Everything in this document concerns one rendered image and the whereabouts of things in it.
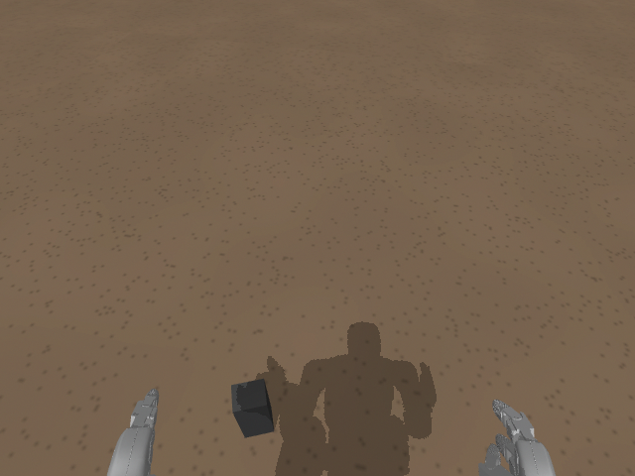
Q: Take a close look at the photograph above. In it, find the right robot hand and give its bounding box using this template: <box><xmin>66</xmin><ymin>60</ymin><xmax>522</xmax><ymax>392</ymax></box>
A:
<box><xmin>478</xmin><ymin>400</ymin><xmax>556</xmax><ymax>476</ymax></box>

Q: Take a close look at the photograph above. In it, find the left robot hand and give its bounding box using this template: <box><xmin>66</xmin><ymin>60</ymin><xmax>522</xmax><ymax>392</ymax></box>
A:
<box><xmin>107</xmin><ymin>389</ymin><xmax>159</xmax><ymax>476</ymax></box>

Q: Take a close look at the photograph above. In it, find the carton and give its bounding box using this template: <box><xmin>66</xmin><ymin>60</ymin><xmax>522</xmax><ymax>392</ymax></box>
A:
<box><xmin>231</xmin><ymin>379</ymin><xmax>274</xmax><ymax>438</ymax></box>

